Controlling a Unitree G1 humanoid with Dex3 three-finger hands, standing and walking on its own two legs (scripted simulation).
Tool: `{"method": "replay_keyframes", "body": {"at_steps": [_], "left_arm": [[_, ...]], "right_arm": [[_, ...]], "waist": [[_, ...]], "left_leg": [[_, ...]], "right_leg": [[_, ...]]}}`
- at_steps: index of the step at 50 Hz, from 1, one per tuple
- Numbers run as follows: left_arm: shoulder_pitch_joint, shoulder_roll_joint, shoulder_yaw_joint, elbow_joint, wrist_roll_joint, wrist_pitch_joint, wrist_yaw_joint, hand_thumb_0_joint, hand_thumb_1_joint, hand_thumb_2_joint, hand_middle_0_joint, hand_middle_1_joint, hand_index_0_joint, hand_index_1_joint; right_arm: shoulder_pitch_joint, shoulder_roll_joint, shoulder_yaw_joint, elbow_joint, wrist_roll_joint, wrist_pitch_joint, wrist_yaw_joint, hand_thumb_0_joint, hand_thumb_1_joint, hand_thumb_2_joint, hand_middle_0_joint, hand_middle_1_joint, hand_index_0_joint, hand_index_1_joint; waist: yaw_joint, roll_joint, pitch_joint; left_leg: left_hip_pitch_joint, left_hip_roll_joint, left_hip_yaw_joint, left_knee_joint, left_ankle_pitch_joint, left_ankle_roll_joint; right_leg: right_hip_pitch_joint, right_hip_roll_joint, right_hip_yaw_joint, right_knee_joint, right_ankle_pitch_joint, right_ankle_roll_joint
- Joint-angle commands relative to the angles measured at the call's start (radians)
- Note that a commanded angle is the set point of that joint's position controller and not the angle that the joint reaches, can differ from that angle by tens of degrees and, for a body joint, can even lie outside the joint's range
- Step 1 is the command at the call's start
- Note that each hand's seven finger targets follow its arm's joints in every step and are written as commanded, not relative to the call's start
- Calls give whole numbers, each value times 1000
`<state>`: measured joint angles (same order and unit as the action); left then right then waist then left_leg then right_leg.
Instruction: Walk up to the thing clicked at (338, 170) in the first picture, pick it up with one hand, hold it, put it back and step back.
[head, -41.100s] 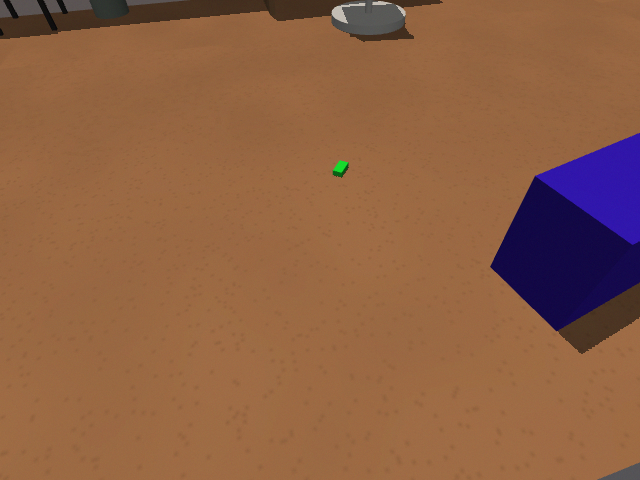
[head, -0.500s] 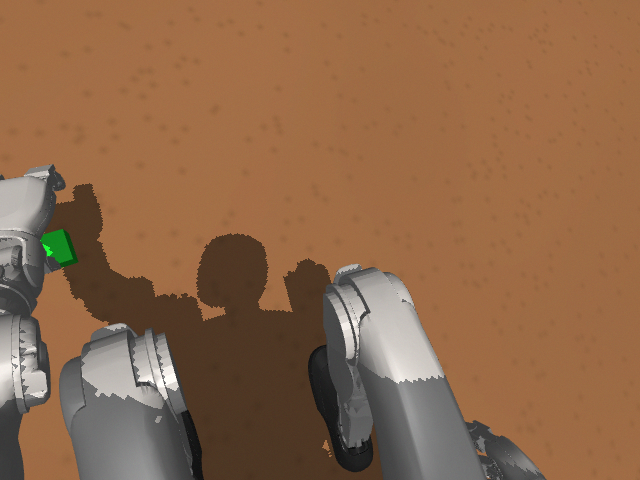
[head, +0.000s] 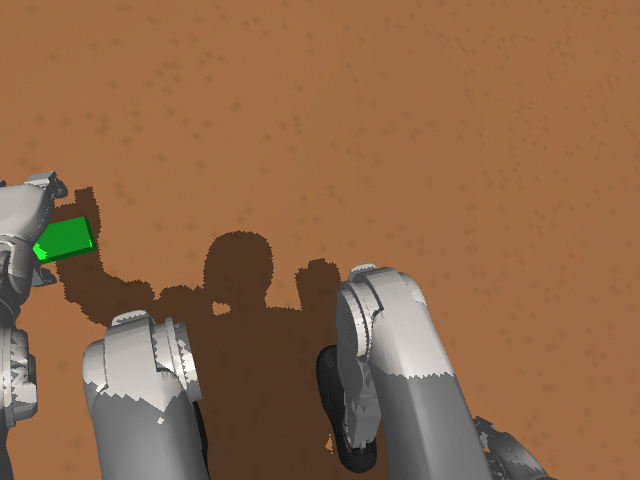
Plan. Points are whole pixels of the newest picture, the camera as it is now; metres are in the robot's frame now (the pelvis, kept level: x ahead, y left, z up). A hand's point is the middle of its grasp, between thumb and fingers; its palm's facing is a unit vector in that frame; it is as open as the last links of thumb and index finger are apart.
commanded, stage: rest palm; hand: left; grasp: from above
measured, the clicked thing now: (56, 241) +0.45 +0.31 -0.30
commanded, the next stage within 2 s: close in 1.26 s
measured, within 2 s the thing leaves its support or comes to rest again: neither
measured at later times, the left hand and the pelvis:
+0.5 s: hand (55, 241) +0.44 +0.30 -0.25, palm faces -0.45 -0.17 -0.88, open 12.5 cm; pelvis +0.01 +0.00 -0.02, yaw -3 degrees
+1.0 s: hand (56, 246) +0.44 +0.30 -0.27, palm faces -0.44 -0.16 -0.88, open 12.9 cm; pelvis +0.00 +0.01 -0.02, yaw -5 degrees
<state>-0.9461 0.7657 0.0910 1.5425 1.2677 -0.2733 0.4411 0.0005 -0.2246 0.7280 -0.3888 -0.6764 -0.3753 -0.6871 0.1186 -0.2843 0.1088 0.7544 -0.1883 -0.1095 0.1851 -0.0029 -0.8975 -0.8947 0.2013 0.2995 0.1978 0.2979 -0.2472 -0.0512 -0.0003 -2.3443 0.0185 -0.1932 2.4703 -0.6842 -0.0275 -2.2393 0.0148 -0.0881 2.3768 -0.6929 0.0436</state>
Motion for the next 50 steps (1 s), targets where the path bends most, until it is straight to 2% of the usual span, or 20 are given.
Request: {"method": "replay_keyframes", "body": {"at_steps": [1, 2, 4, 6, 7, 9, 12, 13, 14, 17, 20, 21, 23, 27, 29, 34, 38, 39, 41, 50], "left_arm": [[-299, 235, 48, -41, 53, -7, 131, 0, -238, 743, -360, -680, -351, -689], [-348, 262, 67, -75, 60, -8, 152, 0, -233, 753, -353, -665, -333, -686], [-329, 211, 19, 63, 66, 15, 180, 0, -253, 761, -344, -672, -320, -697], [-345, 334, 108, 36, 72, 23, 216, 0, -244, 765, -362, -656, -331, -688], [-333, 284, 71, 74, 75, 34, 213, 0, -226, 740, -363, -657, -341, -680], [-343, 289, 69, 114, 64, 45, 223, 0, -216, 740, -368, -653, -346, -676], [-330, 332, 93, 82, 37, 54, 222, 0, -214, 720, -346, -690, -338, -698], [-312, 346, 97, 102, 38, 57, 219, 0, -222, 722, -344, -685, -335, -694], [-315, 314, 67, 68, 28, 56, 211, 0, -211, 705, -334, -705, -336, -702], [-261, 393, 133, 76, 9, 55, 216, 0, -225, 707, -318, -724, -323, -718], [-288, 333, 75, 75, 0, 46, 200, 0, -231, 714, -311, -736, -318, -728], [-284, 401, 127, 48, -13, 36, 211, 0, -244, 723, -310, -733, -311, -732], [-228, 419, 147, 55, -6, 32, 217, 0, -255, 729, -314, -723, -309, -728], [-250, 375, 113, 74, 0, 17, 217, 0, -274, 753, -307, -717, -295, -730], [-229, 409, 131, 54, 0, 12, 227, 0, -285, 768, -308, -713, -289, -732], [-250, 375, 92, 78, 9, 8, 243, 0, -276, 767, -321, -701, -298, -723], [-249, 380, 92, 84, 14, 15, 261, 0, -284, 768, -314, -708, -292, -730], [-237, 398, 116, 89, 10, 16, 270, 0, -295, 782, -314, -703, -286, -732], [-253, 364, 73, 118, 22, 26, 268, 0, -304, 777, -296, -725, -275, -746], [-272, 390, 80, 147, 19, 41, 281, 0, -316, 799, -287, -758, -266, -778]], "right_arm": [[190, -265, -68, 10, -22, -2, -8, 0, -891, -894, 200, 300, 200, 300], [191, -273, -66, 12, -31, -5, -5, 0, -887, -896, 200, 300, 200, 300], [164, -267, -51, 12, -48, -20, 5, 0, -891, -897, 200, 300, 200, 300], [182, -297, -48, 12, -60, -26, 6, 0, -891, -898, 200, 300, 200, 300], [160, -289, -42, -3, -66, -35, 11, 0, -891, -898, 200, 300, 200, 300], [150, -295, -36, 3, -82, -53, 22, 0, -890, -897, 200, 300, 200, 300], [142, -311, -29, -4, -88, -72, 27, 0, -891, -897, 200, 300, 200, 300], [153, -315, -26, 2, -88, -79, 31, 0, -893, -898, 200, 300, 200, 300], [138, -304, -19, -12, -89, -83, 35, 0, -892, -898, 200, 300, 199, 300], [170, -313, -10, 9, -94, -86, 38, 0, -894, -898, 200, 300, 199, 300], [157, -311, 2, 1, -106, -97, 53, 0, -895, -898, 200, 299, 200, 300], [169, -319, 6, 16, -103, -97, 51, 0, -895, -899, 200, 299, 199, 299], [172, -324, 9, 12, -104, -97, 54, 0, -897, -900, 200, 299, 199, 300], [177, -322, 23, 10, -119, -99, 68, 0, -895, -899, 200, 299, 200, 299], [174, -340, 16, 15, -120, -103, 66, 0, -895, -900, 200, 300, 200, 300], [159, -340, 24, 11, -125, -117, 78, 0, -895, -900, 200, 300, 200, 300], [144, -353, 26, 6, -126, -130, 88, 0, -895, -901, 200, 300, 199, 300], [151, -344, 35, 12, -126, -131, 89, 0, -896, -901, 200, 300, 199, 300], [133, -356, 31, 6, -125, -136, 96, 0, -897, -902, 200, 300, 199, 300], [109, -366, 49, 2, -123, -161, 109, 0, -898, -903, 200, 300, 199, 300]], "waist": [[-44, 367, -600], [-50, 387, -618], [-82, 361, -560], [-75, 367, -568], [-81, 361, -543], [-104, 361, -514], [-83, 374, -580], [-93, 376, -564], [-83, 384, -593], [-75, 387, -610], [-110, 379, -567], [-99, 381, -580], [-80, 402, -590], [-125, 387, -540], [-100, 413, -568], [-119, 403, -520], [-117, 428, -517], [-117, 421, -523], [-130, 423, -489], [-144, 432, -472]], "left_leg": [[522, -5, 126, -231, 177, 36], [529, -4, 122, -234, 186, 35], [498, -2, 120, -215, 158, 37], [482, -5, 116, -214, 145, 42], [471, -5, 123, -208, 133, 42], [448, 0, 116, -201, 89, 43], [466, 1, 111, -195, 105, 43], [467, 2, 113, -181, 115, 44], [467, 6, 111, -177, 140, 42], [467, 8, 108, -164, 188, 43], [456, 11, 99, -144, 189, 44], [449, 13, 93, -147, 185, 44], [473, 14, 92, -155, 210, 38], [453, 15, 82, -136, 202, 42], [478, 18, 80, -143, 214, 38], [454, 22, 71, -142, 171, 37], [482, 24, 65, -154, 186, 30], [480, 24, 61, -155, 195, 30], [479, 26, 64, -150, 182, 28], [501, 28, 50, -153, 187, 25]], "right_leg": [[252, 42, -116, -203, 241, -72], [252, 42, -120, -201, 248, -69], [218, 44, -123, -189, 232, -70], [247, 43, -120, -200, 219, -68], [232, 41, -118, -192, 207, -67], [220, 48, -120, -195, 167, -67], [270, 50, -121, -199, 179, -66], [271, 47, -124, -188, 194, -63], [299, 55, -114, -188, 217, -65], [344, 53, -124, -175, 269, -60], [331, 58, -130, -162, 284, -57], [352, 59, -136, -171, 279, -57], [355, 60, -144, -157, 291, -61], [344, 62, -154, -151, 303, -54], [358, 67, -152, -159, 308, -56], [335, 72, -161, -157, 273, -57], [328, 76, -174, -151, 279, -60], [340, 75, -179, -155, 288, -58], [314, 74, -179, -143, 279, -59], [317, 75, -190, -146, 285, -55]]}}
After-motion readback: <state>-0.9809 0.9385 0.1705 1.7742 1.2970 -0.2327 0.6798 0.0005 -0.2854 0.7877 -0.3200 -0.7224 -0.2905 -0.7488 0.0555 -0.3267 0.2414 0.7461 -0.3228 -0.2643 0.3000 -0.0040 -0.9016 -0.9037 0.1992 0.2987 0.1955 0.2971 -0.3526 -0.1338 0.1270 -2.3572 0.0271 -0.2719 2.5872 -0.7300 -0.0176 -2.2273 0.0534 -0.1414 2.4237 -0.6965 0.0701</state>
